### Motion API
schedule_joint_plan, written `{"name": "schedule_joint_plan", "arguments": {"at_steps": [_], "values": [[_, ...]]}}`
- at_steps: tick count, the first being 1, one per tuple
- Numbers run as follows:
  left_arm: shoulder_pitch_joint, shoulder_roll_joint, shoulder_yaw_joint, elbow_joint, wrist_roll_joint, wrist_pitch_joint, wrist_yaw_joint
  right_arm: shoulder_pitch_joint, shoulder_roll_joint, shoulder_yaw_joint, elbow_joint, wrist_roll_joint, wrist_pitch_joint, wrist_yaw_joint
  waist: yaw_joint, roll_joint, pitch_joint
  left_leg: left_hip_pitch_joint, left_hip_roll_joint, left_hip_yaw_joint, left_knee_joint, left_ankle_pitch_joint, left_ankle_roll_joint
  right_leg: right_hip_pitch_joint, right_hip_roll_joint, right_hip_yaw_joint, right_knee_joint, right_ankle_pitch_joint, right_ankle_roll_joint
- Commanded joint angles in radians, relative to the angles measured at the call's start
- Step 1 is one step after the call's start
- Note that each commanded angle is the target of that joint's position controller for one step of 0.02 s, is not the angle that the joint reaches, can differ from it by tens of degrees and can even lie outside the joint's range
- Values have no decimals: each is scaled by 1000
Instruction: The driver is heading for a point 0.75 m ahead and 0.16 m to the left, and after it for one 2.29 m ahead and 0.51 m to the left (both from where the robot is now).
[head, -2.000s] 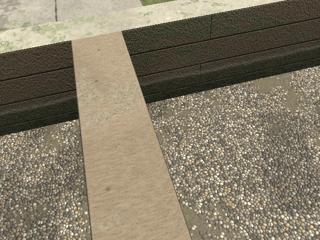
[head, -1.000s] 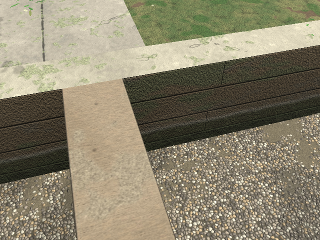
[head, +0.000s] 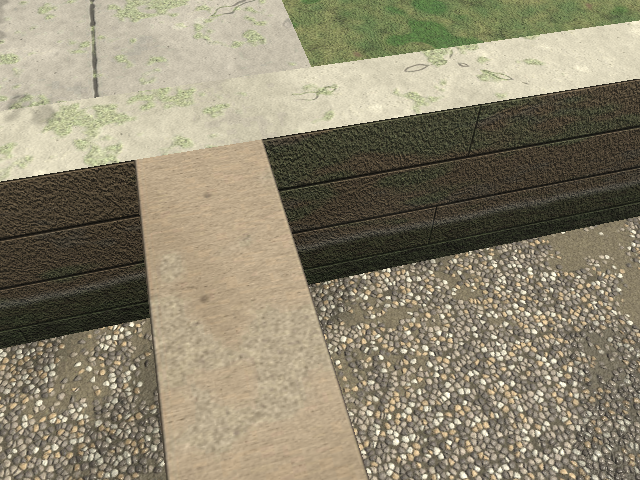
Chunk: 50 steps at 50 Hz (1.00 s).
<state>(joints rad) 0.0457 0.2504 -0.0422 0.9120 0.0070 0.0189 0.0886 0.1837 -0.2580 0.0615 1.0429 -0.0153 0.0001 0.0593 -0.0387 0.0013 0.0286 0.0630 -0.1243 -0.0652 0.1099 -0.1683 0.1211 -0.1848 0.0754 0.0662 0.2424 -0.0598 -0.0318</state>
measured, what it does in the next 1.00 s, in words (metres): walks ahead: left foot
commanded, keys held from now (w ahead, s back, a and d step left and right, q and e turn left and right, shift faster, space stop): no key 0.16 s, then w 0.84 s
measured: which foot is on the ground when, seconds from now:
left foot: down 0.00-0.50, up 0.52-0.88, down 0.90-1.00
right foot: down 0.00-0.90, up 0.92-1.00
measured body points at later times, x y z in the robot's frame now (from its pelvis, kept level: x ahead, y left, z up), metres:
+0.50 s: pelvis +0.05 -0.01 -0.01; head +0.04 -0.02 +0.44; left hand +0.15 +0.27 -0.12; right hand +0.08 -0.26 -0.16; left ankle -0.08 +0.04 -0.75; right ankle +0.04 -0.10 -0.75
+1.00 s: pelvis +0.27 +0.08 -0.02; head +0.26 +0.08 +0.43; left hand +0.29 +0.35 -0.16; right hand +0.36 -0.17 -0.15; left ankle +0.32 +0.16 -0.75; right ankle +0.10 -0.07 -0.61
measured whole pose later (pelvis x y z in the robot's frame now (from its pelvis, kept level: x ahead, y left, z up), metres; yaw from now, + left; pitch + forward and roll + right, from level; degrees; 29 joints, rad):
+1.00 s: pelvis +0.27 +0.08 -0.02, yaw +1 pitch -1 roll +0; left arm 0.36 0.30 0.00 0.98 -0.03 -0.09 -0.01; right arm 0.25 -0.26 0.04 0.92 0.02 -0.09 0.06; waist 0.01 -0.02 -0.02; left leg -0.33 -0.03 0.08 0.60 -0.25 0.07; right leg -0.25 0.03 0.09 1.32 -0.41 -0.05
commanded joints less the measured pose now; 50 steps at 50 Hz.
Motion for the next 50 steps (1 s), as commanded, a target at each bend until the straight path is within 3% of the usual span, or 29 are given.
{"name": "schedule_joint_plan", "arguments": {"at_steps": [1, 3, 5, 8, 10, 15, 18, 20, 22, 23, 25, 26, 27, 28, 29, 31, 33, 35, 38, 40, 41, 42, 43, 44, 45, 46, 47, 48, 50], "values": [[-29, 113, 22, -35, 1, -9, 6, 24, -105, -15, -12, 1, -13, 5, 6, 5, -78, -181, 163, -105, -17, 299, -87, 233, -91, 130, 21, 150, 5], [-36, 106, 16, -20, 14, -19, 13, 45, -90, -8, 2, -2, -23, 39, 1, 4, -42, -184, 167, -111, -54, 280, -105, 216, -81, 125, -10, 118, 9], [-31, 114, 16, -3, 8, -25, 16, 56, -101, -11, 13, -1, -26, 47, -2, 17, -37, -178, 164, -109, -63, 247, -109, 211, -83, 127, -16, 114, 7], [-27, 116, 15, 17, 2, -30, 18, 66, -98, -11, 25, -1, -26, 46, -6, 13, -29, -181, 161, -112, -76, 183, -109, 202, -86, 128, -22, 102, 7], [-22, 116, 14, 27, -3, -33, 21, 68, -93, -10, 23, -1, -26, 39, -8, 17, -28, -208, 162, -133, -117, -81, -93, 201, -79, 113, -9, 49, 9], [-8, 134, 22, 4, -1, -71, 17, 22, -130, -17, -14, 11, -37, 14, 10, 70, 36, -213, 248, -245, -150, -408, 34, 24, -39, 33, 154, -122, 24], [17, 145, 27, -12, -15, -103, 1, 47, -145, -22, -27, 15, -35, -3, 1, 69, 72, -130, 312, -297, -101, -389, 117, -147, -41, 15, 271, -184, 17], [60, 144, 33, -14, -26, -113, -16, 61, -142, -24, -30, 14, -30, -26, 8, 46, 74, -59, 307, -275, -33, -221, 138, -195, -52, 11, 250, -161, -4], [85, 137, 33, -20, -26, -123, -27, 96, -155, -32, -28, 16, -25, -34, 11, 25, 73, -42, 282, -243, 18, -50, 132, -158, -48, 15, 219, -133, -30], [155, 124, 29, -12, -24, -124, -47, 48, -114, -14, -58, -5, -42, -35, 50, -12, 36, -103, 210, -179, 55, 12, 106, -16, -52, 26, 137, -91, -33], [285, 180, 56, 4, -37, -114, -60, 66, -97, -11, -78, -5, -78, -22, 91, -156, -10, -378, 81, -65, 294, 17, 1, 317, -138, 240, 77, 17, -134], [392, 201, 68, 17, -44, -104, -59, 60, -130, -17, -87, 1, -98, -22, 139, -191, -54, -573, 55, -54, 478, -54, -44, 501, -241, 422, 55, -36, -211], [479, 191, 66, 28, -40, -95, -57, 45, -166, -24, -88, 25, -116, -19, 177, -226, -91, -707, 19, -34, 775, -334, -103, 573, -363, 582, 6, -88, -294], [481, 162, 59, 24, -25, -91, -59, 38, -201, -37, -82, 50, -125, -14, 153, -154, -54, -766, 41, -50, 1094, -429, -138, 468, -446, 636, 0, -71, -314], [425, 157, 56, 14, -12, -95, -58, 53, -200, -42, -85, 66, -127, -4, 105, -70, -9, -813, 84, -80, 1251, -389, -134, 366, -450, 551, 0, -40, -300], [369, 121, 41, 9, -6, -100, -66, 50, -164, -40, -102, 73, -123, 10, 57, -11, 23, -781, 142, -32, 1289, -291, -112, 220, -371, 374, -72, -60, -251], [349, 95, 28, 18, -8, -102, -75, 37, -134, -38, -118, 69, -113, 21, 36, -33, 63, -729, 149, 34, 1258, -196, -112, 123, -297, 277, -127, -55, -233], [361, 111, 33, 33, -23, -108, -81, 19, -108, -31, -133, 62, -111, 27, 35, -52, 103, -715, 164, 83, 1126, -117, -108, 92, -260, 207, -143, -9, -223], [352, 143, 46, 28, -44, -104, -81, -105, -49, 5, -193, 36, -118, 22, 75, -81, 115, -556, 144, 149, 825, -67, -104, 10, -229, 136, -141, 45, -213], [369, 194, 64, 33, -47, -96, -82, -161, -79, 7, -241, 39, -122, 7, 83, -97, 103, -490, 124, 175, 664, -90, -100, 41, -269, 146, -115, 54, -221], [376, 216, 71, 38, -45, -92, -88, -131, -114, -6, -247, 43, -121, -3, 60, -110, 87, -441, 108, 178, 599, -84, -92, 70, -278, 146, -61, 107, -220], [376, 234, 77, 42, -42, -90, -96, -62, -154, -23, -241, 46, -124, -10, 20, -115, 54, -361, 93, 178, 523, -36, -75, 89, -278, 138, 28, 208, -211], [388, 234, 80, 52, -39, -83, -94, 44, -181, -45, -213, 66, -119, -10, -41, -139, 24, -282, 69, 198, 419, 28, -65, 121, -246, 127, 124, 286, -188], [406, 206, 73, 58, -30, -84, -98, 139, -219, -67, -175, 65, -113, -12, -72, -97, -10, -172, 77, 185, 433, 65, -50, 88, -211, 84, 266, 382, -169], [385, 154, 59, 32, 1, -98, -90, 326, -244, -79, -125, 63, -106, 0, -118, 9, -71, -1, 188, 17, 380, 46, -50, -53, -130, 66, 521, 145, -139], [454, 48, 35, 0, -7, -116, -89, 405, -325, -88, -108, 71, -94, -9, -46, 288, -193, 117, 497, -533, 166, -87, 101, -235, 10, 1, 969, -365, -44], [440, 83, 44, 7, -47, -134, -86, 338, -250, -72, -110, 65, -99, -14, -16, 198, -185, 4, 571, -797, 33, -277, 175, -314, 22, 71, 1188, -407, -14], [404, 106, 48, 24, -49, -136, -99, 271, -208, -62, -108, 28, -95, -11, -1, 92, -101, -99, 565, -679, 37, -387, 193, -352, -40, 75, 1308, -347, -6], [299, 124, 56, 7, -51, -132, -105, 177, -152, -50, -112, 3, -87, 3, 20, 28, 16, -257, 473, -404, 50, -318, 164, -388, -96, -11, 1375, -321, -27]]}}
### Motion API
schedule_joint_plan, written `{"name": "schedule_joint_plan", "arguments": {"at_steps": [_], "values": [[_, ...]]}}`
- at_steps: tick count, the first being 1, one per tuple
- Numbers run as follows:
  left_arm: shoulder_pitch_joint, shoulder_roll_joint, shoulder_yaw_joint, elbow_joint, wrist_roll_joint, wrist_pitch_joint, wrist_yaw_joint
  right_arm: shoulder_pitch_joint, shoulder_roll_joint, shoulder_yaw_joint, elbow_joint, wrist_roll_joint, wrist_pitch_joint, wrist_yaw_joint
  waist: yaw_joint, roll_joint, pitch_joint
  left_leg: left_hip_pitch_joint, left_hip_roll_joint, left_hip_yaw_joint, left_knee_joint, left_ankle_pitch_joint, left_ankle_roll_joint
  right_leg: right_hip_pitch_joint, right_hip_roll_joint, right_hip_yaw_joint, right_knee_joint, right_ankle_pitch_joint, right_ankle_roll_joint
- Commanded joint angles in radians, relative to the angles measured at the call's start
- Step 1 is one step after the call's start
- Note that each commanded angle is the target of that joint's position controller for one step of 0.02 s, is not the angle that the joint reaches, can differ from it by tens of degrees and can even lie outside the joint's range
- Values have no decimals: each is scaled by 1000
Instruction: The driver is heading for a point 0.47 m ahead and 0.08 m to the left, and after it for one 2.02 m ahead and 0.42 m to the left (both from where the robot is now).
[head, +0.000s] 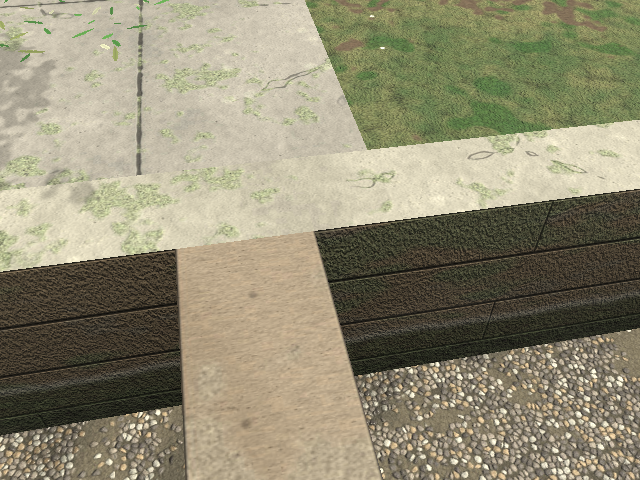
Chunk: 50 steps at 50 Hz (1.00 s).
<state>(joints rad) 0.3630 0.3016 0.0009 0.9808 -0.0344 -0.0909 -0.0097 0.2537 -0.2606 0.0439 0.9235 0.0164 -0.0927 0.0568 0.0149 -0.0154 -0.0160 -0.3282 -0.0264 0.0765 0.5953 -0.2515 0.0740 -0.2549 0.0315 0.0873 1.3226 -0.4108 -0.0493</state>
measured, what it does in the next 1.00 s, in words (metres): walks ahead: right foot, then left foot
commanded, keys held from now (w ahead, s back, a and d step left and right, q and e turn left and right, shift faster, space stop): w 1.00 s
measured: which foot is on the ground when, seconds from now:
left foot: down 0.00-0.36, up 0.38-0.82, down 0.84-1.00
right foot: up 0.00-0.34, down 0.36-0.84, up 0.86-1.00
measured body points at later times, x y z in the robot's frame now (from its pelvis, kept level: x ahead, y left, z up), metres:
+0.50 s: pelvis +0.25 +0.01 +0.01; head +0.22 +0.02 +0.46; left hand +0.24 +0.26 -0.13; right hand +0.34 -0.25 -0.11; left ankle +0.15 +0.13 -0.58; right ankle +0.24 -0.07 -0.73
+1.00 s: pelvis +0.53 +0.12 +0.01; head +0.51 +0.14 +0.46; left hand +0.61 +0.40 -0.12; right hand +0.54 -0.13 -0.12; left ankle +0.57 +0.19 -0.73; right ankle +0.43 -0.02 -0.56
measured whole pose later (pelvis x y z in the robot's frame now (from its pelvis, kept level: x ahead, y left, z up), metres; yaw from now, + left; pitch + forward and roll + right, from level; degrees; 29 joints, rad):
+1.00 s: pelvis +0.53 +0.12 +0.01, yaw +0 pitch -2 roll -1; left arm 0.27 0.31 0.00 0.93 -0.05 -0.10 -0.02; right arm 0.37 -0.25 0.04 1.02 -0.02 -0.10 0.07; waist -0.01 -0.02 -0.02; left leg -0.24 -0.03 0.08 0.46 -0.18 0.09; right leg -0.45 -0.01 0.02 1.47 -0.30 -0.09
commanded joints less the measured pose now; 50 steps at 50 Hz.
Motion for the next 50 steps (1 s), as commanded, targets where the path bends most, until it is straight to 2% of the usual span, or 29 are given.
{"name": "schedule_joint_plan", "arguments": {"at_steps": [1, 4, 8, 11, 13, 15, 17, 18, 19, 20, 21, 22, 23, 25, 26, 29, 33, 36, 38, 39, 40, 41, 42, 43, 44, 46, 47, 48, 50], "values": [[-28, 86, 19, -68, -18, -10, -14, 75, -104, -17, 7, -45, 2, 17, -6, 48, 73, 68, 320, -434, -436, -172, 184, -278, -70, -45, 279, 45, -29], [-32, 78, 24, -66, -22, 21, -34, 101, -51, 6, 29, -52, -14, 32, 15, 69, 101, 46, 253, -287, -481, 24, 161, -237, -51, -69, 175, 129, -38], [-91, 103, 29, -96, -7, 19, -20, 189, -92, -1, 59, -28, -28, 5, 13, 90, 111, 224, 230, -180, -458, 448, 162, -292, -14, -113, -57, 208, -18], [-177, 64, 2, -131, 11, 13, -9, 160, -121, -10, 36, -19, -16, -13, 0, 127, 126, 197, 202, -131, -428, 466, 141, -185, 2, -171, -324, 236, -3], [-229, 39, -14, -176, 5, 9, 5, 142, -142, -20, 35, -14, -1, -29, -2, 141, 153, 165, 177, -141, -402, 448, 154, -111, 33, -207, -525, 145, 8], [-178, 51, -13, -188, 9, 1, 20, 167, -188, -37, 52, -12, 18, -40, 19, 163, 125, 242, 209, -177, -321, 589, 173, -48, 40, -212, -720, 199, -7], [46, 75, 8, -143, 20, -8, 7, 122, -194, -41, 47, -8, 11, -30, 135, 147, -9, 243, 170, -142, -90, 673, 181, 180, 33, -223, -909, 389, -30], [171, 110, 25, -115, 16, -7, 8, 107, -174, -35, 32, 0, -5, -18, 181, 98, -85, 144, 127, -137, 94, 574, 157, 378, -27, -122, -930, 380, -45], [281, 184, 35, -94, 6, 3, 14, 84, -77, -6, -4, -23, -24, -3, 166, -107, -160, -104, 3, -139, 341, 83, 107, 604, -245, 236, -926, 368, -93], [295, 207, 32, -82, 26, 3, 20, 131, -2, 12, -46, 14, -36, 4, 95, -233, -199, -334, -85, -239, 700, -272, 37, 642, -476, 754, -1056, 149, -259], [179, 104, 9, -93, 40, -7, 16, 69, -83, -3, -51, 51, -44, 5, 59, -107, -39, -454, -26, -263, 877, -256, 6, 453, -482, 724, -1130, -47, -285], [97, 71, 1, -108, 60, -12, 13, 10, -130, -15, -52, 61, -46, 6, 39, -26, 77, -496, 4, -233, 962, -201, -12, 323, -444, 559, -1152, 22, -271], [70, 47, -7, -98, 64, -14, 4, -1, -133, -18, -45, 51, -38, 8, 15, 40, 113, -486, 24, -196, 986, -161, -18, 239, -396, 421, -1178, 128, -258], [15, -39, -41, -77, 60, -21, -13, 37, -133, -28, -33, 47, -5, 17, -57, 27, 140, -388, 56, -153, 966, -92, -28, 87, -302, 239, -1228, 185, -233], [17, -46, -46, -66, 52, -25, -16, 46, -123, -31, -31, 48, 7, 20, -68, -2, 148, -371, 55, -133, 958, -59, -30, 63, -276, 189, -1251, 191, -225], [97, -16, -42, -26, 44, -37, -12, 13, -115, -39, -30, 47, 21, 13, -45, -51, 183, -440, 55, -88, 916, 49, -40, 114, -250, 90, -1275, 282, -221], [86, 7, -30, -40, 27, -32, 3, -148, -55, -4, -89, 21, 8, 21, -1, -99, 179, -321, 74, -5, 503, 214, -46, 108, -199, -43, -1252, 320, -171], [111, 89, 1, -35, 0, -14, 23, -288, -52, 9, -148, 25, 9, 5, 35, -150, 215, -241, 38, 66, 198, 147, -59, 167, -239, -7, -1298, 295, -186], [122, 128, 15, -19, 7, 7, 24, -226, -104, -11, -147, 26, 6, -3, -9, -165, 186, -187, 25, 47, 54, 161, -35, 291, -282, -3, -1211, 417, -165], [121, 133, 15, -19, 23, 11, 28, -81, -145, -31, -114, 33, -2, 11, -66, -147, 79, -35, -5, 50, -17, 182, -13, 317, -261, -8, -1069, 498, -160], [99, 162, 23, -17, 19, 14, 28, 19, -168, -49, -86, 37, -2, 13, -128, -160, 31, 85, -9, 51, -79, 190, -2, 297, -227, -44, -926, 571, -144], [84, 146, 22, -30, 36, 13, 25, 129, -188, -62, -51, 36, 1, 16, -173, -128, -21, 215, 18, 19, -69, 153, -21, 226, -174, -68, -721, 577, -136], [59, 66, 6, -71, 73, 9, 27, 263, -230, -66, 5, 38, 12, 15, -172, 91, -37, 312, 143, -152, -113, 169, -59, 76, -102, -68, -434, 229, -120], [172, -54, -23, -95, 35, -10, 12, 355, -313, -75, 16, 13, 12, -1, -73, 285, -196, 513, 401, -758, -345, -190, 79, -194, 31, 27, -19, -50, -41], [170, -26, -19, -84, -15, -30, 1, 284, -250, -69, 32, 7, 3, -8, -45, 226, -200, 453, 479, -1021, -530, -464, 143, -297, 29, 92, 146, -7, -13], [37, 63, 6, -70, -15, -30, -7, 139, -141, -42, 38, -21, -8, 5, -30, 72, -4, 235, 405, -706, -489, -408, 161, -342, -48, 26, 267, 74, -17], [3, 69, 10, -73, -25, -31, 1, 98, -133, -38, 38, -31, -21, 11, -12, 42, 20, 159, 377, -581, -466, -258, 145, -329, -83, -12, 273, 91, -24], [-10, 81, 12, -75, -28, -20, -6, 64, -72, -15, 33, -50, -29, 19, 12, 40, 17, 81, 330, -470, -463, -180, 125, -270, -106, -15, 256, 118, -43], [-1, 62, 13, -59, -28, 4, -22, 64, -40, 2, 45, -51, -40, 20, 42, 69, 39, 29, 274, -354, -491, -106, 73, -234, -105, -26, 171, 172, -52]]}}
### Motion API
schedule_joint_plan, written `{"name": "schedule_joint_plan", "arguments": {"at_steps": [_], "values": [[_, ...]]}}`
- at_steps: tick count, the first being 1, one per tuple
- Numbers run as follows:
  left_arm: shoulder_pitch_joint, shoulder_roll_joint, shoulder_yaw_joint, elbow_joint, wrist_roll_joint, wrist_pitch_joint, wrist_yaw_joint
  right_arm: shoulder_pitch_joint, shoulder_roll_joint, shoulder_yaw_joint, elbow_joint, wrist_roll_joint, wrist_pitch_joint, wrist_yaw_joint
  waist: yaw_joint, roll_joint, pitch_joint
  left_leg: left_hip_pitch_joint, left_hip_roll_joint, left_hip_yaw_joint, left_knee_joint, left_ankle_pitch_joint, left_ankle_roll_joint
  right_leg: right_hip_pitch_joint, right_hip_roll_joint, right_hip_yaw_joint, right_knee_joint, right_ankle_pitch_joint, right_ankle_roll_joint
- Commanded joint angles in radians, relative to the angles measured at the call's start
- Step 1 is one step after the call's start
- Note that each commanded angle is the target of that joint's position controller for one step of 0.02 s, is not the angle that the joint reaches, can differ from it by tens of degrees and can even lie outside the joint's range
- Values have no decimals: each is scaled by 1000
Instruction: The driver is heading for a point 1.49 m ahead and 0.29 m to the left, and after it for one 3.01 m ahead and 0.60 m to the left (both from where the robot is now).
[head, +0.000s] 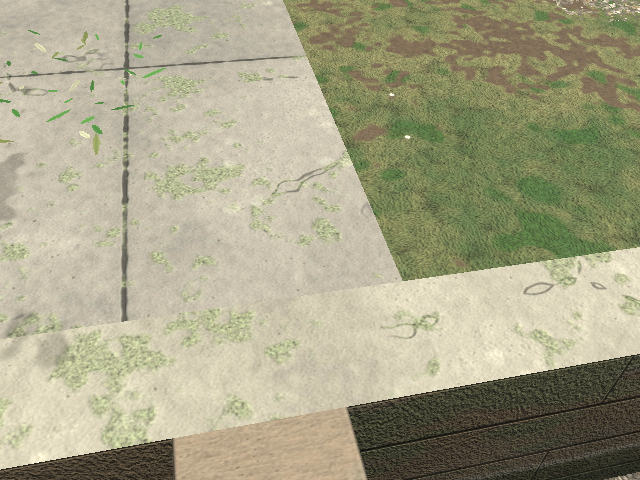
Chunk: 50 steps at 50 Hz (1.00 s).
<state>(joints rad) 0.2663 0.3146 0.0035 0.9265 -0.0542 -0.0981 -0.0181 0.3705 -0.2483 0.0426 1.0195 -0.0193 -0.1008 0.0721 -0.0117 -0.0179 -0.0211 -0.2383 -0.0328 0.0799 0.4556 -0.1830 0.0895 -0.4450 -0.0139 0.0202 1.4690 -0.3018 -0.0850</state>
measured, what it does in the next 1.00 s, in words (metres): walks ahead: right foot, then left foot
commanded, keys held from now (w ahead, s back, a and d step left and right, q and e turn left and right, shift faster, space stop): w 1.00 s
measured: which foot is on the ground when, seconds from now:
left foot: down 0.00-0.34, up 0.36-0.78, down 0.80-1.00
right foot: up 0.00-0.32, down 0.34-0.80, up 0.82-1.00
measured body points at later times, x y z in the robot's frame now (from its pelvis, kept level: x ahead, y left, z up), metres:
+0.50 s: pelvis +0.26 +0.01 +0.00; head +0.23 +0.02 +0.45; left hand +0.21 +0.26 -0.15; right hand +0.41 -0.24 -0.10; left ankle +0.20 +0.13 -0.59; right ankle +0.22 -0.07 -0.74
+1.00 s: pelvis +0.57 +0.12 +0.01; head +0.54 +0.14 +0.46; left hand +0.67 +0.39 -0.12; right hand +0.56 -0.14 -0.13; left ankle +0.59 +0.18 -0.74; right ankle +0.54 -0.05 -0.60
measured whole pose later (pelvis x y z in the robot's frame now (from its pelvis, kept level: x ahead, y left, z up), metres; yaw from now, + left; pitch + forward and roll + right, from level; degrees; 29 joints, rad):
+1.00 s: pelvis +0.57 +0.12 +0.01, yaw +1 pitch -2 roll -1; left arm 0.21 0.31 -0.01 0.94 -0.03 -0.10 -0.01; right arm 0.38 -0.26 0.02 1.06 -0.04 -0.10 0.06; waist -0.01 -0.03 -0.04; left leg -0.16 -0.04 0.09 0.35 -0.15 0.09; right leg -0.56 -0.05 0.06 1.38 -0.16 -0.11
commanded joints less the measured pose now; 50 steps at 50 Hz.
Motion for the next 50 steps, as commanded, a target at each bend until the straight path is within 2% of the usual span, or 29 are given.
{"name": "schedule_joint_plan", "arguments": {"at_steps": [1, 6, 7, 8, 12, 14, 16, 17, 18, 19, 20, 21, 23, 25, 29, 31, 34, 35, 36, 38, 39, 40, 41, 42, 43, 44, 45, 48, 50], "values": [[81, 47, 11, -1, -6, 16, -17, -39, -47, 9, -45, -14, -33, 2, 67, 84, 67, -46, 259, -317, -361, -123, 42, -71, -48, 29, -9, 108, -11], [3, 72, 27, -6, 23, 42, -16, 63, -80, 17, -11, -28, -26, 4, 31, 156, 128, 14, 185, -111, -373, 267, 17, -35, 26, -69, -233, 262, 6], [-26, 70, 25, -26, 25, 48, -11, 65, -85, 19, -12, -22, -23, 8, 28, 157, 137, 18, 180, -93, -363, 326, 19, -13, 35, -80, -281, 259, 13], [-65, 82, 24, -53, 22, 43, 3, 34, -96, 14, -26, 4, -26, 1, 34, 150, 175, -17, 161, -80, -362, 397, 29, 28, 65, -113, -376, 208, 24], [-135, 50, -8, -128, 33, 25, 26, 23, -181, -17, -51, 28, -11, -45, 39, 165, 156, 71, 209, -125, -248, 556, 75, 95, 85, -138, -639, 38, 39], [-51, 62, -6, -130, 28, 12, 31, 35, -190, -30, -47, 28, 23, -70, 66, 149, 106, 261, 222, -159, -132, 658, 95, 82, 65, -105, -926, 49, 3], [132, 90, 10, -93, 42, 6, 32, -30, -208, -43, -77, 37, 42, -60, 153, 156, -4, 285, 209, -137, 71, 734, 100, 301, 44, -97, -1180, 272, -38], [346, 104, 19, -30, 45, 14, 24, -73, -180, -33, -113, 8, 15, -44, 230, 66, -107, 61, 128, -150, 281, 548, 93, 631, -39, 47, -1156, 283, -41], [446, 180, 18, -14, 38, 25, 27, -51, -52, 0, -144, -8, -9, -22, 174, -247, -204, -270, -47, -132, 603, -198, 17, 904, -298, 478, -1102, 278, -150], [397, 135, 7, -21, 52, 14, 32, -45, -52, 2, -163, 40, -26, -2, 132, -284, -144, -541, -73, -238, 923, -372, -33, 841, -395, 799, -1182, -75, -282], [271, 62, -9, -49, 74, 5, 37, -114, -125, -7, -169, 72, -46, 10, 106, -117, -5, -635, -15, -266, 1063, -300, -50, 669, -386, 688, -1225, -134, -264], [217, 46, -12, -57, 92, -2, 37, -154, -149, -12, -169, 80, -53, 14, 91, -37, 55, -643, 9, -217, 1114, -235, -64, 557, -352, 540, -1260, -31, -247], [182, -12, -35, -24, 94, -19, 21, -147, -149, -17, -171, 69, -29, 24, 23, 51, 107, -567, 50, -155, 1100, -161, -64, 395, -278, 361, -1320, 124, -223], [158, -41, -52, -15, 85, -31, 12, -129, -136, -25, -166, 75, -3, 33, -13, 19, 140, -497, 58, -119, 1091, -100, -60, 291, -231, 256, -1372, 147, -201], [201, 12, -46, 15, 65, -35, 13, -218, -104, -22, -207, 56, 14, 12, 18, -51, 195, -573, 86, -62, 965, 38, -67, 346, -205, 124, -1404, 245, -174], [189, 10, -46, 15, 54, -28, 13, -315, -85, -13, -241, 42, 11, 12, 44, -74, 195, -512, 100, -14, 728, 139, -69, 351, -174, 50, -1388, 288, -138], [213, 77, -18, 24, 38, -9, 33, -509, -66, 1, -307, 42, 6, 1, 102, -113, 223, -395, 61, 98, 385, 138, -66, 364, -188, 45, -1443, 275, -135], [228, 102, -9, 41, 35, -3, 35, -515, -87, -10, -317, 40, 5, -5, 89, -140, 222, -349, 34, 107, 305, 136, -60, 405, -198, 37, -1418, 380, -130], [258, 92, -14, 57, 55, 4, 35, -417, -123, -30, -315, 40, 4, 3, 41, -152, 121, -220, 3, 104, 261, 102, -48, 454, -207, 37, -1293, 530, -132], [197, 176, 15, 48, 60, 22, 33, -191, -194, -70, -270, 48, -1, 9, -102, -192, -26, 6, -23, 67, 103, 173, -23, 512, -180, 5, -1010, 724, -102], [178, 186, 21, 28, 73, 28, 35, -84, -216, -84, -225, 42, 5, 10, -155, -161, -52, 158, -2, 37, 92, 160, -51, 410, -146, -2, -836, 681, -97], [161, 107, -1, 7, 123, 34, 39, 145, -258, -98, -129, 30, 23, 8, -193, -50, -84, 341, 95, -69, 95, 106, -118, 236, -104, 31, -607, 425, -95], [266, -47, -37, -48, 112, 15, 30, 161, -367, -100, -131, 19, 15, -5, -47, 270, -179, 473, 386, -651, -96, 18, -15, -1, 62, 98, -195, -148, -29], [317, -77, -52, -29, 29, -30, 20, 139, -325, -103, -106, 20, -3, -21, -11, 284, -279, 497, 512, -1077, -342, -263, 27, -154, 45, 190, 9, -116, -12], [219, -22, -42, -13, 8, -48, 21, 75, -240, -88, -86, 18, -15, -24, -19, 156, -139, 391, 463, -983, -356, -404, 12, -231, 10, 185, 59, -25, -8], [109, 16, -33, -11, 9, -51, 23, 1, -188, -76, -76, 0, -21, -24, -19, 31, -61, 292, 413, -777, -344, -350, -8, -243, -30, 173, 38, 42, -9], [57, 39, -26, -10, 21, -43, 24, -57, -144, -62, -65, -18, -22, -17, 12, -7, -26, 190, 358, -606, -337, -241, -17, -201, -64, 143, 20, 83, -12], [70, 49, -6, 22, 13, 0, -1, -106, -60, -23, -22, -24, -28, -10, 88, 60, 26, -1, 266, -342, -363, -143, -26, -109, -103, 111, -64, 144, -38], [54, 28, 1, 41, 25, 17, -6, -68, -78, -23, 3, -27, -22, -15, 79, 72, 69, -32, 222, -239, -375, -76, -31, -162, -61, 61, -65, 233, -24]]}}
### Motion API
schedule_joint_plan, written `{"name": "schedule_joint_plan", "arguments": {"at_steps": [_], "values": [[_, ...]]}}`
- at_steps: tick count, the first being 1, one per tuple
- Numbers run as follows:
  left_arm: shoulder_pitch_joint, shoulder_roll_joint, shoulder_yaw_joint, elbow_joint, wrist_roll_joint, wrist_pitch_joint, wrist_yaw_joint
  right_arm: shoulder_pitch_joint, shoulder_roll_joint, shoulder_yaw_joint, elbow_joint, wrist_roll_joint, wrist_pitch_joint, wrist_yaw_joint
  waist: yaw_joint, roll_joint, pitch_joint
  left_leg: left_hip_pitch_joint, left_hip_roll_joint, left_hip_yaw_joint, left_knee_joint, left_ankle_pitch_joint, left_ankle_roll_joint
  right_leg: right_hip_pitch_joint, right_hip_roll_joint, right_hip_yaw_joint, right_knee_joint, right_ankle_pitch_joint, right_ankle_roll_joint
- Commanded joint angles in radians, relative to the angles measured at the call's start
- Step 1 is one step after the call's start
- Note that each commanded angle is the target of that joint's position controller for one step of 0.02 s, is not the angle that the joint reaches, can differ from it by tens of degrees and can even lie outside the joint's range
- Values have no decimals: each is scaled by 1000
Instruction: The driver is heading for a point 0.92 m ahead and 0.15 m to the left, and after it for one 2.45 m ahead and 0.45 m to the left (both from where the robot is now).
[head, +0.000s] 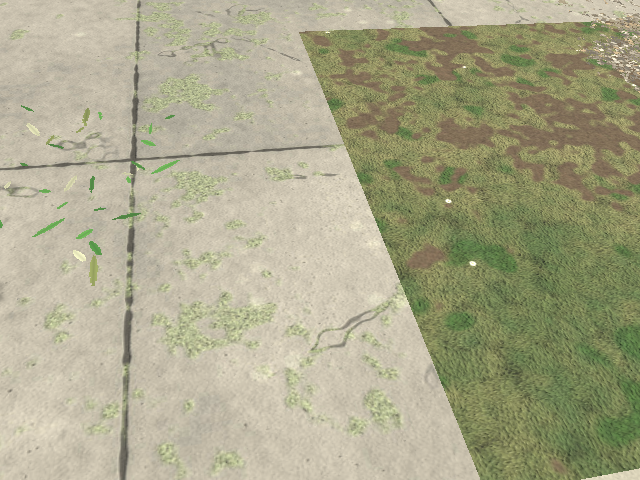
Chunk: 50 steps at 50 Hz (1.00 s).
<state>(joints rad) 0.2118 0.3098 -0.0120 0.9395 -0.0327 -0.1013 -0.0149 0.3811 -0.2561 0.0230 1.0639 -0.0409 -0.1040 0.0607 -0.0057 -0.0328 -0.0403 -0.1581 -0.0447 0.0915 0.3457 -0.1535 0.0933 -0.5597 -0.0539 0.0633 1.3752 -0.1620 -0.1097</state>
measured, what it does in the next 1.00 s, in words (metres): walks ahead: right foot, then left foot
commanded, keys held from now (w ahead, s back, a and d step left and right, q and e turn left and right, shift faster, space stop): w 0.60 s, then w+q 0.40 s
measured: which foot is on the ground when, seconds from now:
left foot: down 0.00-0.42, up 0.44-0.94, down 0.96-1.00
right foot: up 0.00-0.38, down 0.40-0.98, up 1.00-1.00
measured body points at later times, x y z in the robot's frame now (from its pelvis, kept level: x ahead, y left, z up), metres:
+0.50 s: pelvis +0.32 -0.04 -0.03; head +0.33 -0.03 +0.42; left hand +0.42 +0.22 -0.16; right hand +0.30 -0.30 -0.17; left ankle +0.13 +0.08 -0.63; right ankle +0.41 -0.11 -0.75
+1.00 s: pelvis +0.62 +0.01 -0.03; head +0.65 +0.02 +0.42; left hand +0.57 +0.28 -0.17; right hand +0.83 -0.20 -0.13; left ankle +0.70 +0.11 -0.75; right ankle +0.43 -0.11 -0.70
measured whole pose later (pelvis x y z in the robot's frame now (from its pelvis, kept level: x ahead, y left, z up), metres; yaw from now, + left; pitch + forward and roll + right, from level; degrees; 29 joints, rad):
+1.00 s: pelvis +0.62 +0.01 -0.03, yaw +8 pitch +4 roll +0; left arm 0.35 0.27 0.03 1.02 0.01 -0.07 0.00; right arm 0.07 -0.24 -0.03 0.82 0.02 -0.09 0.05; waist 0.02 0.01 -0.01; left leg -0.51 -0.02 0.07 0.60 -0.14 0.10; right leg -0.09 -0.06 -0.15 0.79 -0.43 0.01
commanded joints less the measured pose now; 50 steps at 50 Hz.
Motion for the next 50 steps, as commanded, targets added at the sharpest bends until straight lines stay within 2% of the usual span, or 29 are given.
{"name": "schedule_joint_plan", "arguments": {"at_steps": [1, 2, 3, 6, 7, 8, 9, 10, 13, 14, 17, 18, 19, 20, 21, 22, 23, 24, 26, 29, 32, 34, 37, 41, 44, 47, 48, 49, 50], "values": [[106, -8, 8, 43, 24, 14, -29, -66, -112, -19, -37, 1, -25, -1, 70, 120, 113, -115, 210, -196, -256, -74, -26, -90, -15, -7, 21, 155, 22], [78, -3, 12, 46, 30, 11, -34, -44, -110, -19, -29, 1, -27, -1, 55, 130, 125, -121, 208, -182, -255, -69, -20, -116, -5, -19, 19, 193, 35], [56, 52, 30, 39, 25, 21, -38, -56, -68, 7, -15, -23, -24, 20, 51, 138, 161, -158, 188, -124, -261, -51, -24, -112, 2, -16, -46, 248, 27], [-35, 61, 32, 2, 30, 19, -21, 21, -100, 8, 27, -25, -8, 22, 6, 189, 188, -60, 209, -125, -262, 17, -32, -220, 17, -25, -168, 278, 22], [-77, 33, 20, -7, 37, 16, -13, 39, -104, 6, 34, -21, 2, 11, -9, 180, 187, -34, 237, -145, -259, 76, -26, -229, 5, -28, -198, 249, 30], [-102, 51, 22, -23, 24, 7, -5, 39, -108, 2, 38, 13, 1, -12, -9, 141, 215, -2, 231, -134, -261, 110, -30, -253, 29, -47, -293, 232, 40], [-119, 26, 12, -33, 19, 8, -6, 61, -127, -4, 49, 19, 11, -27, -15, 153, 202, 56, 230, -117, -235, 152, -41, -252, 31, -73, -392, 213, 38], [-171, -1, 2, -54, 24, 4, -8, 115, -146, -7, 57, 4, 16, -33, -47, 156, 164, 176, 298, -176, -218, 222, -36, -320, -10, -53, -415, 244, 39], [-237, -5, -3, -105, 9, 2, -35, 136, -130, -9, 51, 4, 44, -56, -54, 123, 165, 315, 307, -129, -161, 413, -17, -396, -1, -108, -596, 226, 46], [-233, -21, -11, -109, 3, -6, -55, 155, -126, -9, 52, -11, 42, -70, -69, 98, 138, 281, 280, -110, -142, 405, 8, -313, 34, -151, -659, 200, 48], [-167, 8, 5, -116, 21, -20, -61, 112, -206, -28, 41, 24, 38, -75, 3, 175, 98, 202, 243, -80, -40, 770, 35, 23, 113, -225, -852, 149, 31], [-96, 52, 27, -94, 30, -20, -54, 96, -229, -39, 45, 38, 60, -76, 43, 207, 66, 293, 258, -74, 79, 1000, 21, 55, 135, -232, -900, 147, 11], [42, 83, 49, -49, 27, -20, -47, 86, -210, -38, 44, 42, 74, -69, 96, 175, 6, 294, 245, -71, 249, 1024, 11, 206, 133, -220, -976, 208, -12], [188, 107, 62, 8, 24, -19, -31, 85, -177, -28, 26, 33, 68, -59, 140, 125, -81, 124, 225, -89, 412, 794, 17, 473, 56, -133, -915, 245, -13], [320, 151, 66, 58, 22, 4, -24, 74, -114, -7, -3, -3, 54, -43, 145, -69, -161, -120, 114, -54, 684, 181, 30, 700, -108, 70, -841, 232, -28], [359, 217, 78, 41, 43, 16, -9, 177, 43, 25, -20, 18, 4, -11, 80, -291, -275, -548, -75, -138, 1113, -365, -57, 1004, -323, 606, -959, 71, -276], [309, 119, 61, 44, 60, 10, -8, 69, -84, 1, -37, 53, -39, 1, 129, -122, -253, -628, -12, -278, 1194, -314, -20, 935, -299, 638, -1068, -92, -249], [222, 64, 46, 23, 65, 10, -4, -42, -122, -8, -85, 72, -59, 10, 112, -77, -151, -647, 46, -242, 1181, -219, -10, 792, -260, 476, -1106, -184, -206], [75, 5, 16, 10, 55, -15, -22, -106, -133, -20, -116, 58, -32, -8, 26, 68, -39, -547, 128, -200, 1104, -110, -9, 489, -224, 311, -1200, -151, -170], [20, 4, 5, 27, 47, -26, -41, -34, -79, -22, -124, 45, 38, -42, -61, 26, 70, -469, 171, -182, 1049, -100, -28, 197, -150, 149, -1263, -104, -158], [45, 57, 19, 42, 62, -38, -35, -97, -88, -36, -156, 42, 50, -55, -47, 12, 91, -534, 193, -178, 921, 18, -64, 178, -145, 30, -1276, 50, -148], [87, 47, 20, 52, 65, -33, -17, -180, -88, -39, -181, 45, 39, -59, -12, 27, 79, -565, 196, -171, 765, 129, -77, 229, -131, -41, -1262, 143, -105], [143, 73, 37, 56, 45, -21, 9, -289, -42, -32, -212, 52, 24, -44, 50, 24, 54, -568, 181, -114, 524, 221, -79, 373, -133, -90, -1250, 181, -54], [220, 81, 52, 82, 40, 4, 11, -422, -20, -30, -269, 69, 11, -30, 104, -2, 104, -625, 144, -64, 320, 180, -64, 576, -183, -108, -1217, 245, -36], [198, 93, 66, 80, 39, 19, 16, -438, -17, -33, -295, 66, 2, -3, 73, -28, 101, -588, 107, -36, 260, 81, -23, 666, -226, -156, -1127, 518, -26], [130, 120, 78, 42, 35, 40, 25, -209, -108, -87, -252, 69, -3, 1, -64, -87, -58, -240, -9, 31, 173, 59, 52, 661, -198, -231, -795, 964, 24], [107, 128, 80, 21, 29, 38, 31, -68, -169, -119, -228, 60, 8, -10, -140, -88, -129, 19, 22, -56, 151, 102, 91, 501, -173, -237, -588, 860, 59], [148, 52, 56, -22, 47, 9, 25, 68, -286, -154, -218, 46, 28, -29, -148, 101, -263, 398, 268, -425, 181, 126, 215, 142, -69, -263, -219, 435, 105], [155, -29, 32, -41, 42, -32, 4, 60, -283, -146, -224, 52, 33, -32, -95, 249, -323, 569, 420, -873, 30, 100, 350, -177, 111, -108, 58, -356, 134]]}}
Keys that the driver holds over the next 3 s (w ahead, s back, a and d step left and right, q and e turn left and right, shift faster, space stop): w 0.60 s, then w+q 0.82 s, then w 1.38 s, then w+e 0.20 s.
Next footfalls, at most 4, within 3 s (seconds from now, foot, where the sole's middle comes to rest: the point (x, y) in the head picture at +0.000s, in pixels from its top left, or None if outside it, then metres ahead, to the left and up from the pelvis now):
0.40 right None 0.45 -0.11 -0.78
0.96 left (261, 427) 0.74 0.12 -0.78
1.42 right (322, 316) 1.07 -0.02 -0.78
1.88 left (197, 294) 1.14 0.32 -0.78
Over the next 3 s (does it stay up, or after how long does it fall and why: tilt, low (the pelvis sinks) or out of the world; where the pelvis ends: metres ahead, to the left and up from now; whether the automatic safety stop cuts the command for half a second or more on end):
stays up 1.59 0.43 -0.02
